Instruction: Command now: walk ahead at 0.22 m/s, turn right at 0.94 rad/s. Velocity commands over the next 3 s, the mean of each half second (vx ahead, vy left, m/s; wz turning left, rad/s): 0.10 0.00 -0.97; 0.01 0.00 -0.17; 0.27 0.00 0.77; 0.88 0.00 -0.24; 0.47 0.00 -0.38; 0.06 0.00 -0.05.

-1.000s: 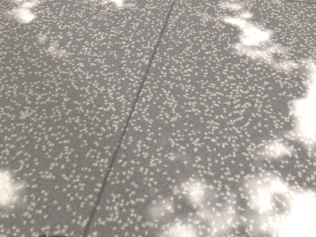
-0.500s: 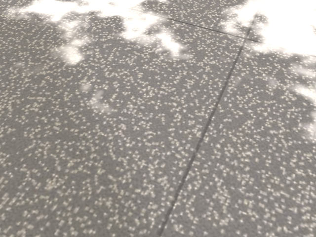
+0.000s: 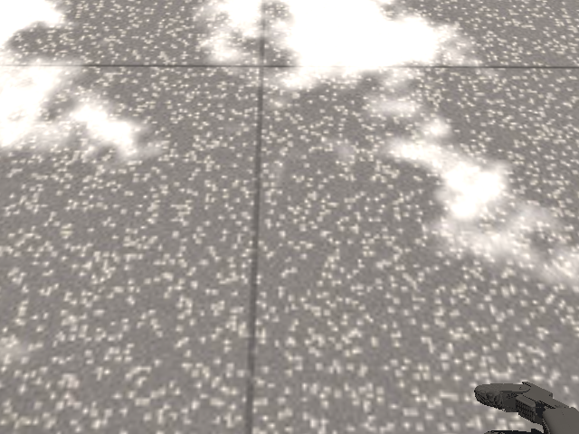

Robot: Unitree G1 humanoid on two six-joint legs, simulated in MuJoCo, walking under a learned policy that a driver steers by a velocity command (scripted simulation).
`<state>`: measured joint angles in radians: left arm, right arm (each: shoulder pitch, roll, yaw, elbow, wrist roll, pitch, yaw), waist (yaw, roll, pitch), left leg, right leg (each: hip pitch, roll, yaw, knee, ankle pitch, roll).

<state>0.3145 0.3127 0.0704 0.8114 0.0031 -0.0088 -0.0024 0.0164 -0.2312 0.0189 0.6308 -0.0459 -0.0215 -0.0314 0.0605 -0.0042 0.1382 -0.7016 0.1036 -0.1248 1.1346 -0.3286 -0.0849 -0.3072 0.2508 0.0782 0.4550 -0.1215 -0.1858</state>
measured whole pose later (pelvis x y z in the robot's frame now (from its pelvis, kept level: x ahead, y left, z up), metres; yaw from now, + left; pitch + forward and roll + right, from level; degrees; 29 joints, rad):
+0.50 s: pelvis +0.14 +0.09 +0.01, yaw -30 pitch -1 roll +0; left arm 0.20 0.39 0.09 0.67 0.01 0.09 -0.04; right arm 0.16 -0.30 -0.01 0.64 -0.03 0.02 -0.05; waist 0.01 -0.05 0.09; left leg -0.28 0.03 0.07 0.44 -0.15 0.02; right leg -0.49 0.07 0.06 1.18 -0.42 0.06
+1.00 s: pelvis +0.11 +0.09 +0.01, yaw -31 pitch -1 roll +0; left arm 0.12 0.21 -0.01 0.70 0.03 0.04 0.04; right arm 0.34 -0.29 -0.06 0.78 -0.01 0.09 0.03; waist -0.05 0.03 0.05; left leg -0.36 0.00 0.02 0.93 -0.46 -0.03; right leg -0.19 0.01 -0.09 0.45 -0.25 -0.05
